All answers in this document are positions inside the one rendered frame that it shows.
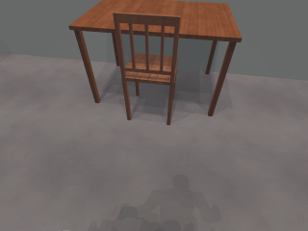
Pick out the table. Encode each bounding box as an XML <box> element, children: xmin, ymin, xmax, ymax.
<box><xmin>68</xmin><ymin>0</ymin><xmax>243</xmax><ymax>116</ymax></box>

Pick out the chair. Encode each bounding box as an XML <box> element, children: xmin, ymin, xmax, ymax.
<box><xmin>113</xmin><ymin>12</ymin><xmax>181</xmax><ymax>125</ymax></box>

